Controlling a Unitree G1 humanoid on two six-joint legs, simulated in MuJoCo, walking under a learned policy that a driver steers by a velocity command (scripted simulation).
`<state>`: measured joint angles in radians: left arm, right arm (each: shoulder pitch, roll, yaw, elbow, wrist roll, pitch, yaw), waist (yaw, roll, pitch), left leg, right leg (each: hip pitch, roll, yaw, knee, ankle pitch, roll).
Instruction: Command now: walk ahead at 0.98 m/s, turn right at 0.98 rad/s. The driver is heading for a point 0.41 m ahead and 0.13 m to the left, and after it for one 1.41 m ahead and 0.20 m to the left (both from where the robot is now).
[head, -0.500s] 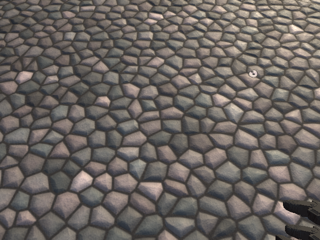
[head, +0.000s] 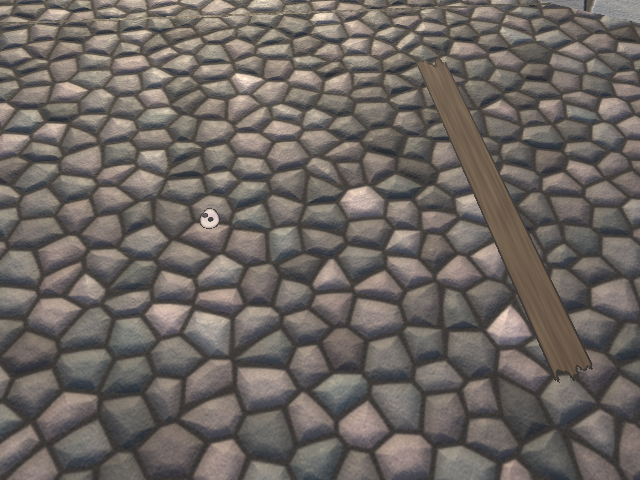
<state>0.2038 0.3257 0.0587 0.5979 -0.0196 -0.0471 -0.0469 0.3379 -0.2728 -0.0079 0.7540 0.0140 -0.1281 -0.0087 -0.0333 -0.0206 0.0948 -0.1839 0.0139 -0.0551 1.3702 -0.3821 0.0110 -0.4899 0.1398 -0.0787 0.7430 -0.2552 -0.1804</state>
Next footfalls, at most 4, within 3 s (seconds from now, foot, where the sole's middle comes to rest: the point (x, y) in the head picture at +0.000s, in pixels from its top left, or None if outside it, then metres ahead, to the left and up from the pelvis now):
0.36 left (262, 404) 0.59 0.12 -0.74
0.90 right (315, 321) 0.78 0.00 -0.74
1.34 left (237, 406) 0.59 0.17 -0.74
1.84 right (354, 313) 0.80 -0.09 -0.74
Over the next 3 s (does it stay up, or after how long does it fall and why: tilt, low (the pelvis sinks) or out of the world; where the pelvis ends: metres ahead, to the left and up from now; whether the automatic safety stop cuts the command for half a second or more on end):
stays up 1.61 -0.08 0.04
